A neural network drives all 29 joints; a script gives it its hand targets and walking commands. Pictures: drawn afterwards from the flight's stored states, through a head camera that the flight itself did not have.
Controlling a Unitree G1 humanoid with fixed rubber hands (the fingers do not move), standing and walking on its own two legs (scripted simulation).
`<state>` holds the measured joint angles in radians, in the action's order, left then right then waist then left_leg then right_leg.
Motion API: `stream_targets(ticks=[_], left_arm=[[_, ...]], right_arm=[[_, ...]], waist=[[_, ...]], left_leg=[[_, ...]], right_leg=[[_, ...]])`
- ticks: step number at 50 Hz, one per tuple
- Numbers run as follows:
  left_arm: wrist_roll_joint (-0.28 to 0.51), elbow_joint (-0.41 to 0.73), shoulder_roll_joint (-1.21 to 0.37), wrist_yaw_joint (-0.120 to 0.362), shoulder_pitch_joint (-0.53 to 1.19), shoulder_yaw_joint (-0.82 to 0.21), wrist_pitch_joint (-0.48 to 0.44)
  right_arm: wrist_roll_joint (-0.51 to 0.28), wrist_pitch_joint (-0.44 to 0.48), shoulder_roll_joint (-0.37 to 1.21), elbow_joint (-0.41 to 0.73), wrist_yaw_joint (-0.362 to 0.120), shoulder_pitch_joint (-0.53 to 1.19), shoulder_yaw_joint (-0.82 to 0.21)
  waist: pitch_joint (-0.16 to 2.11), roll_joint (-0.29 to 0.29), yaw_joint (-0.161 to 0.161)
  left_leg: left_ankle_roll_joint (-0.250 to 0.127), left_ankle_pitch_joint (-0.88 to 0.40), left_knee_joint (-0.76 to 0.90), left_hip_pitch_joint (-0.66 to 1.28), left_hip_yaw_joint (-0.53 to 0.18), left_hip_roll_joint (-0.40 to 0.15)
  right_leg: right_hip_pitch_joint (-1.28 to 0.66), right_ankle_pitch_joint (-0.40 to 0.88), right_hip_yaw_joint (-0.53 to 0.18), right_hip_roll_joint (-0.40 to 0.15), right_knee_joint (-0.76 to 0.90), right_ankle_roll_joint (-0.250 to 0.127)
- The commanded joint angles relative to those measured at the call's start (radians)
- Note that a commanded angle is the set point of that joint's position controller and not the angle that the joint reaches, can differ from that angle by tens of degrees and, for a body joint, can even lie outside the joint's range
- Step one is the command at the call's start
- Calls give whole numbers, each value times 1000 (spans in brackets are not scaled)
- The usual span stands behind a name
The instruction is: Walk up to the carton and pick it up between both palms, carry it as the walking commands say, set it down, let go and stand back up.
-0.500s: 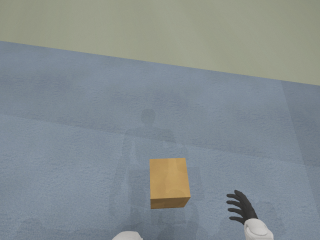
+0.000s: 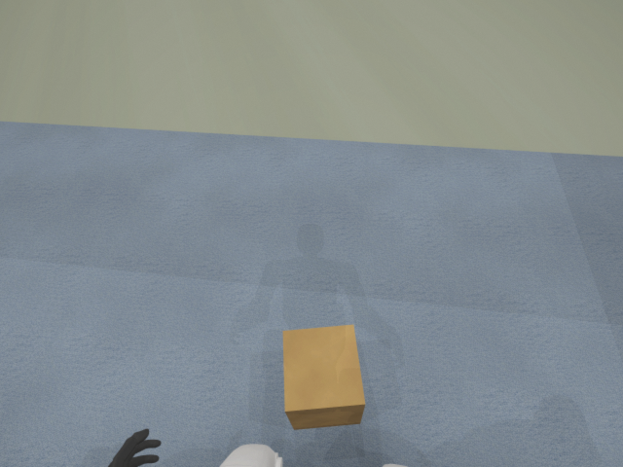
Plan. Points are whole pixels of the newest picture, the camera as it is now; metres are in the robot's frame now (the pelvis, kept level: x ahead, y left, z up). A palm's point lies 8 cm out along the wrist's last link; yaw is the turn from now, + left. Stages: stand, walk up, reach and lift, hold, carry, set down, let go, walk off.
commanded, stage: walk up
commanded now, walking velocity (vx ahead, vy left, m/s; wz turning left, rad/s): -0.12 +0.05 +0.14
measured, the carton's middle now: (322, 378) +0.41 +0.01 -0.65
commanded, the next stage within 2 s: stand in 0.70 s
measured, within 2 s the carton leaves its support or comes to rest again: neither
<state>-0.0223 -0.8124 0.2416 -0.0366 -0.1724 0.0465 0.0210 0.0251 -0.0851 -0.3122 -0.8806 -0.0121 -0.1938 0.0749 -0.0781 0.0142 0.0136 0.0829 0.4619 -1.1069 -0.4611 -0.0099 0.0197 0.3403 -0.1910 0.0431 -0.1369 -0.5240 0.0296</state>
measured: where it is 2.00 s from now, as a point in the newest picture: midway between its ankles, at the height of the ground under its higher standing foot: outside the picture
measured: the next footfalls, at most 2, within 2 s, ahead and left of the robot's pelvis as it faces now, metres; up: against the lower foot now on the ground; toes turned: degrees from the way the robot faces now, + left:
left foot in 0.16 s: +0.00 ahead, +0.16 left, +0.00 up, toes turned -7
right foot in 0.46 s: -0.02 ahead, -0.10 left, +0.00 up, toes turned +0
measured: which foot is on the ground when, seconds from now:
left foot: up 0.00-0.14, down 0.16-1.00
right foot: down 0.00-0.16, up 0.18-0.44, down 0.46-1.00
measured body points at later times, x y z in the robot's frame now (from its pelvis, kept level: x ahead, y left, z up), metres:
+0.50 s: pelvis -0.04 +0.03 +0.00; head -0.03 +0.02 +0.45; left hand -0.01 +0.27 -0.15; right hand +0.07 -0.22 -0.14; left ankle -0.04 +0.15 -0.74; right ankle -0.06 -0.09 -0.74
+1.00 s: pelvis -0.05 +0.02 -0.01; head -0.02 +0.02 +0.44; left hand +0.06 +0.27 -0.14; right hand +0.05 -0.23 -0.14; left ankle -0.04 +0.15 -0.74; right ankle -0.06 -0.09 -0.74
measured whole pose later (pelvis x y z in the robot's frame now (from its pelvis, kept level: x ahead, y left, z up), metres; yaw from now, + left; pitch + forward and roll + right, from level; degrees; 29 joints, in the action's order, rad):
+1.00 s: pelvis -0.05 +0.02 -0.01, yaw +0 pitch +2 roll +0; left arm 0.04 -0.75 0.21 -0.01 -0.16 0.01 0.19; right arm -0.06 -0.18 -0.25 -0.74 0.02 -0.20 0.01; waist -0.03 0.00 0.00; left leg 0.00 0.29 -0.61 -0.35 0.03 -0.03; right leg 0.32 -0.33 0.03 -0.02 -0.62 0.00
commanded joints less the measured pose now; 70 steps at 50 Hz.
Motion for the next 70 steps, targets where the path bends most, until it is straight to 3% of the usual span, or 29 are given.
stream_targets(ticks=[1, 4, 6, 7, 8, 9, 10, 11, 12, 13, 14, 15, 16, 18, 21, 22, 24, 30, 35, 45, 46, 47, 48, 49, 53, 55, 58, 63, 70], left_arm=[[-17, 42, 160, 9, -18, 43, -2], [-21, 31, 200, 17, -65, 63, 2], [-7, 17, 204, 20, -55, 70, 14], [-2, 11, 184, 22, -76, 66, 19], [0, 15, 127, 25, -111, 46, 23], [-5, 31, 48, 27, -140, 23, 32], [0, 50, 84, 15, -56, 39, 56], [16, 35, 85, 17, -54, 29, 60], [11, -10, 82, 25, -111, 26, 56], [15, -26, 94, 31, -115, 30, 51], [14, -37, 87, 37, -131, 30, 47], [7, -63, 70, 42, -166, 18, 42], [6, -66, 60, 44, -145, 10, 39], [6, -61, 46, 38, -84, -3, 30], [14, -105, 14, 15, -154, -20, -10], [12, -125, 23, 10, -191, -17, -27], [6, -139, 93, 14, -134, -13, -40], [14, -188, 47, 13, -147, -24, -45], [10, -210, 50, 11, -150, -19, -39], [12, -232, 36, 8, -148, -18, -34], [54, 119, 123, 22, 203, 15, -8], [68, 358, 90, 20, 460, -21, 62], [59, 325, 76, 21, 374, -32, 149], [80, 286, 97, 26, 300, -17, 234], [64, 189, 71, 27, 56, -23, 501], [59, 228, 15, 24, -4, -45, 550], [23, 303, -45, 20, 5, -27, 516], [-10, 430, -60, 14, 127, 32, 393], [5, 458, -127, -23, 157, 17, 339]], right_arm=[[-6, 1, 3, 44, -7, -68, -10], [-13, 12, 3, 66, -4, -33, -21], [-16, 33, 15, 55, -5, -74, -25], [-14, 44, 6, 42, -3, -98, -23], [-7, 56, -34, 32, 1, -112, -19], [4, 64, -125, 41, 7, -114, -6], [14, 73, -201, 83, 8, -84, 8], [9, 69, -144, 82, 7, -10, -13], [10, 73, -101, 88, 17, 60, -24], [3, 69, -86, 105, 23, 131, -23], [-5, 76, -54, 110, 27, 145, -29], [-1, 82, -21, 93, 29, 113, -34], [0, 82, -16, 78, 31, 89, -29], [4, 82, -36, 41, 32, 14, -16], [-13, 78, -47, -4, 36, -21, -9], [-16, 81, -23, -9, 34, -30, -16], [-22, 81, 47, -11, 28, -39, -42], [-14, 87, 16, -96, 31, -34, -29], [-10, 88, 27, -141, 39, -72, -30], [-2, 91, 42, -180, 46, -133, -41], [-81, 89, -108, 171, 41, 218, -15], [-97, 22, -81, 464, 41, 483, -35], [-103, -64, -98, 445, 27, 425, -48], [-102, -141, -96, 416, 25, 339, -43], [-60, -424, -29, 255, 7, 62, -88], [-70, -470, -13, 240, -8, 12, -69], [-14, -424, -8, 299, -31, 69, -19], [55, -286, -25, 390, -60, 192, 49], [23, -226, -41, 418, -79, 265, 89]], waist=[[73, -291, -4], [116, -291, -22], [131, -281, 9], [132, -223, 14], [125, -64, 8], [103, 213, -11], [81, 268, 40], [81, 246, 5], [94, 210, -25], [56, 221, -46], [61, 215, -53], [110, 211, -46], [79, 220, -27], [43, 204, 15], [68, 114, -18], [94, 70, -25], [81, -147, 0], [40, -87, -10], [10, -52, -16], [24, -7, -12], [186, -3, -44], [125, 12, -29], [117, -4, -52], [98, -52, -41], [64, -54, -20], [155, -22, 2], [235, -6, 0], [354, 16, -18], [544, -12, -34]], left_leg=[[-5, -8, 178, 86, 36, 4], [-27, 8, 366, 140, 31, -16], [-44, -114, 558, 241, 64, -9], [-55, -177, 649, 306, 55, -16], [-64, -231, 742, 348, -27, -94], [-103, -489, 797, 390, -326, -349], [-206, -598, 817, 231, -434, -494], [-221, -584, 823, 170, -323, -399], [-196, -372, 850, 174, -239, -341], [-186, -418, 834, 157, -169, -293], [-180, -476, 816, 147, -104, -237], [-171, -284, 848, 169, -56, -191], [-175, -200, 868, 197, -57, -184], [-208, -218, 871, 262, -108, -214], [-200, -457, 764, 321, -116, -215], [-179, -474, 726, 304, -109, -191], [-96, -279, 718, 266, -31, -59], [-83, -352, 787, 338, -17, -102], [-81, -328, 771, 299, -21, -99], [-86, -358, 764, 290, -34, -116], [-119, -33, 570, 100, 42, -16], [-132, -13, 557, 86, 33, -26], [-129, 12, 561, 83, 57, -27], [-125, 1, 532, 148, 71, -10], [-79, -232, 523, 200, 47, 10], [-89, -422, 529, 221, 6, 11], [-84, -631, 525, 220, -2, 14], [-65, -759, 402, 150, -13, 0], [-51, -693, 283, 63, -28, -1]], right_leg=[[-21, 132, -91, -134, 211, -140], [-100, 227, -155, -184, 196, -155], [-88, 267, -121, -154, 145, -128], [-49, 248, -97, -123, 87, -104], [16, 142, -52, -52, -31, -69], [205, -309, 12, 77, -215, -11], [194, -458, -81, 110, -346, 0], [127, -388, -129, 93, -451, -12], [120, -261, -115, 106, -498, -16], [122, -231, -95, 117, -536, -6], [63, -210, -92, 118, -499, 0], [6, -166, -66, 119, -432, -3], [9, -169, -48, 117, -330, -3], [4, -209, -39, 116, -160, -6], [-133, -74, 9, 127, 182, -20], [-208, 0, -13, 83, 231, -28], [-194, 188, -210, -43, 242, -84], [-157, 89, -126, 24, 248, -58], [-145, -7, -105, 26, 245, -59], [-144, 18, -73, 33, 200, -65], [63, -253, -71, 113, 39, -30], [95, -268, -59, 100, 30, -54], [113, -319, 12, 117, 24, -55], [164, -365, 16, 105, 42, -67], [182, -146, -37, 119, 42, -83], [83, 75, -39, 162, 4, -75], [34, 270, -40, 190, -20, -56], [182, 307, -57, 189, -147, -37], [379, 222, -34, 198, -282, -32]])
